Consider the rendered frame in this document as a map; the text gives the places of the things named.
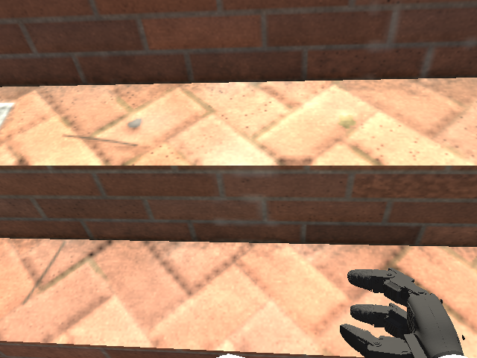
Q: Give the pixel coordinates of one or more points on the robot right hand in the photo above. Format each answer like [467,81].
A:
[424,331]

